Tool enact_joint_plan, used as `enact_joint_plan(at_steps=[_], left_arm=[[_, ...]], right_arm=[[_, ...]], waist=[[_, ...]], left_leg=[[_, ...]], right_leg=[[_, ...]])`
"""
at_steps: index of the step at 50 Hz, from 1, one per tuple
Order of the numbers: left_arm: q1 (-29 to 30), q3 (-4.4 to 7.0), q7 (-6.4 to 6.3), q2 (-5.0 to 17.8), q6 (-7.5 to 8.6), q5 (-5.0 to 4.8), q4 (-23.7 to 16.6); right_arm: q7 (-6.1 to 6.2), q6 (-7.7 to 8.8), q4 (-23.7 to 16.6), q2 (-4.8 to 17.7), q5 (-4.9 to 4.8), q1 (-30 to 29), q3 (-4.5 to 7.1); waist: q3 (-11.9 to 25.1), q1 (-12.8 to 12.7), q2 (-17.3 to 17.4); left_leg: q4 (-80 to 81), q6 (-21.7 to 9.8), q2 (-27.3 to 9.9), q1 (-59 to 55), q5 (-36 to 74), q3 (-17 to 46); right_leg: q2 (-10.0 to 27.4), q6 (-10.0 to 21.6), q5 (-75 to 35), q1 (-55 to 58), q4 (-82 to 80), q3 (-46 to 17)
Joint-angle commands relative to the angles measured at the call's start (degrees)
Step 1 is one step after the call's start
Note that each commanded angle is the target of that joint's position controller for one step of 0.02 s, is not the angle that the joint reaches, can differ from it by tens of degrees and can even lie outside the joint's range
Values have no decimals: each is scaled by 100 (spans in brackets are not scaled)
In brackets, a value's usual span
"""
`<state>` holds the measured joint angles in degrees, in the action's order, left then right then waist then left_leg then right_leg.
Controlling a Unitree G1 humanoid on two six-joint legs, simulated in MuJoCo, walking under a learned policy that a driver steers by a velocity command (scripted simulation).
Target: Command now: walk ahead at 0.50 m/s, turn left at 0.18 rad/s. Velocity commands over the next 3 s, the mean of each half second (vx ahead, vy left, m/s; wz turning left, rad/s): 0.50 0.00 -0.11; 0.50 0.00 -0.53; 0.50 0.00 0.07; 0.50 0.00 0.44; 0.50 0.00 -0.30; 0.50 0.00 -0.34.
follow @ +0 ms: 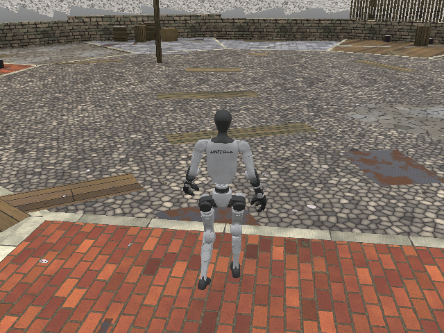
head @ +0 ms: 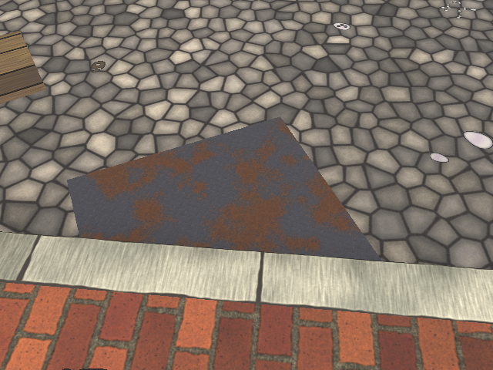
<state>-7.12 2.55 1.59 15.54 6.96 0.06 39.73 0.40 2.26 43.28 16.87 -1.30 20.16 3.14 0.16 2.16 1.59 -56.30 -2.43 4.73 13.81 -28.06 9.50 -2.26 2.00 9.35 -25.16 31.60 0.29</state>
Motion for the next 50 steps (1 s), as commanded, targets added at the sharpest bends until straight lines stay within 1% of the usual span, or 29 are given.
enact_joint_plan(at_steps=[1,2,4,6,8,11,13,16,18,19,20,21,22,23,24,25,26,28,29,32,37,42,44,45,46,47,48,49,50], left_arm=[[-1159,247,-27,780,-66,-4,-17],[-961,207,-26,679,-88,21,2],[-830,141,-29,520,-72,52,25],[-906,156,-36,600,-51,-15,111],[-985,208,-71,794,-69,-43,202],[-1206,234,-115,898,-154,-111,348],[-1393,250,-130,958,-199,-147,446],[-1640,263,-155,977,-288,-179,566],[-1613,298,-199,1045,-354,-176,578],[-1544,303,-218,1054,-383,-172,574],[-1530,265,-228,943,-390,-150,552],[-1403,150,-220,630,-372,-74,413],[-2067,-8,-231,89,-290,-77,270],[-2095,64,-227,443,-244,-197,288],[-1669,197,-227,834,-264,-272,231],[-1352,214,-227,821,-301,-240,165],[-1217,228,-222,757,-348,-188,128],[-1281,246,-193,564,-480,-189,121],[-1255,233,-183,456,-536,-187,96],[-940,216,-172,364,-617,-136,-90],[-163,121,12,221,-564,-126,-324],[485,142,145,338,-593,-128,-697],[249,238,149,508,-622,-89,-741],[-371,359,129,689,-645,-85,-610],[-1370,563,54,1033,-681,-117,-328],[-2129,743,-88,1639,-746,-162,-197],[-1671,706,-45,1981,-647,-180,-409],[-1698,550,27,1388,-558,-160,-485],[-1585,465,35,1138,-488,-104,-412]], right_arm=[[2,164,-642,751,7,-498,115],[-15,189,-710,663,80,-675,118],[-48,182,-661,488,75,-513,114],[-58,149,-643,329,81,-495,76],[-57,152,-758,214,117,-858,18],[-91,226,-883,70,127,-1452,-47],[-127,268,-921,92,88,-1747,-43],[-196,340,-1030,200,45,-2092,-1],[-209,385,-1025,355,43,-1980,70],[-194,401,-947,431,49,-1696,118],[-150,413,-785,621,90,-1129,225],[-87,425,-678,946,196,-248,335],[-61,335,-574,1420,244,324,450],[-88,291,-499,1071,171,439,368],[-82,287,-491,726,120,152,264],[-86,284,-497,547,126,-180,200],[-110,287,-458,370,151,-460,146],[-118,339,-399,234,205,-802,128],[-115,376,-354,255,199,-852,152],[-80,440,-181,467,210,-794,245],[-14,357,26,723,151,-621,326],[-19,190,260,994,1,-261,432],[-1,126,271,1176,-63,-316,484],[8,85,255,1221,-103,-416,491],[17,75,239,1094,-107,-432,430],[17,117,121,691,146,-278,273],[-38,286,-250,193,211,-55,78],[-93,456,-286,774,-9,-679,198],[-111,530,-393,826,-137,-962,206]], waist=[[340,-672,-500],[36,-547,-447],[38,-317,-740],[63,-273,-765],[-34,-338,-640],[-126,-512,-576],[-164,-614,-587],[-217,-662,-624],[-173,-487,-702],[-66,-277,-719],[277,-4,-665],[1007,429,-309],[1892,320,1142],[1953,361,1431],[1107,369,900],[630,254,608],[281,104,496],[-13,-169,638],[-71,-220,572],[-199,-245,258],[-370,11,113],[-581,177,107],[-308,-56,277],[67,-441,292],[597,-947,148],[1096,-1104,-906],[1871,-495,-1974],[1814,-933,-1023],[1061,-847,-884]], left_leg=[[-1690,36,-567,3074,485,-173],[-1323,57,-752,2984,783,-259],[-848,101,-954,2483,1069,-376],[-422,182,-1001,2411,1126,-532],[265,274,-1058,2513,1511,-626],[1472,350,-936,2169,2424,-724],[2038,416,-755,1811,2854,-787],[2511,376,-613,1529,2907,-728],[2807,260,-576,1156,2630,-678],[3008,164,-536,673,2586,-743],[3114,13,-546,-235,2548,-790],[2919,-325,-1339,-1646,2566,-105],[3118,-1085,-2739,-3581,1878,1959],[3695,-1309,-2945,-3430,706,3116],[3839,-1098,-2747,-2771,339,2430],[3964,-942,-2501,-2080,635,1717],[4164,-883,-2272,-1487,1051,1204],[4515,-812,-2019,-734,1677,432],[4639,-848,-2012,-572,1980,177],[4811,-939,-2081,-557,2678,-418],[4784,-737,-1930,-741,3052,-1399],[4435,-559,-2191,-1521,3376,-1743],[3710,-427,-2173,-1723,5122,-1959],[2826,-320,-2048,-1637,6015,-2133],[1524,-111,-1793,-1041,6011,-2311],[-520,203,-1413,550,3266,-2338],[-2291,472,-220,2584,-584,-1253],[-2507,342,-518,3165,-308,-416],[-2313,213,-698,3394,97,-521]], right_leg=[[1996,1091,1454,2957,-1612,-3104],[1788,1095,839,2434,-1734,-2662],[1454,1017,26,1973,-1932,-2046],[1417,1110,-586,1829,-2062,-1675],[1438,1169,-981,1777,-2207,-1394],[1233,1058,-1117,1635,-2224,-1073],[1173,1002,-1135,1561,-2127,-979],[1328,929,-958,1739,-1866,-1239],[1438,808,-873,1889,-1578,-1490],[1384,716,-1059,1841,-1302,-1481],[1121,564,-1446,1658,-689,-1329],[765,339,-843,922,733,-1065],[22,-65,1453,-992,2766,-366],[152,-114,2437,-1762,3756,-744],[414,-111,2015,-2093,4127,-809],[605,-121,1573,-2027,4091,-670],[735,-135,1246,-1877,3890,-651],[930,-159,875,-1406,3581,-656],[954,-185,760,-1342,3503,-625],[998,-270,171,-1561,2958,-677],[904,-172,-1062,-1298,1383,-301],[754,123,-472,-1293,636,87],[415,352,137,-656,558,431],[127,497,228,204,414,631],[-143,713,-58,1710,170,636],[932,1149,-291,3350,24,-1095],[2089,2285,1286,4607,-1176,-4507],[2119,2011,1648,4491,-1680,-4495],[1954,1785,1264,3881,-1612,-3732]])
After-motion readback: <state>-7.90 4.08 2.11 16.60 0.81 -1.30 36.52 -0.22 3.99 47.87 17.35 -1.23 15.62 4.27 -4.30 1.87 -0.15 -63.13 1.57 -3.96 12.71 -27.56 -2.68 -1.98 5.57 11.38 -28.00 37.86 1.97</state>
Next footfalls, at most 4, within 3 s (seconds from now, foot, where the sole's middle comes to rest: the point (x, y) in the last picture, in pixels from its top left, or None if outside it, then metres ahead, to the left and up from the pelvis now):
0.42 left None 0.38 0.14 -0.76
0.92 right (323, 332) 0.58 -0.19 -0.76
1.58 left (270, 227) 1.02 -0.08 -0.88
2.00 right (330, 169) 1.28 -0.33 -0.88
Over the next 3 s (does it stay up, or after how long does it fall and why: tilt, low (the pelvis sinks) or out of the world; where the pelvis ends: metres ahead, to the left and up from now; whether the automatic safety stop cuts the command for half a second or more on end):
stays up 1.61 -0.35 -0.12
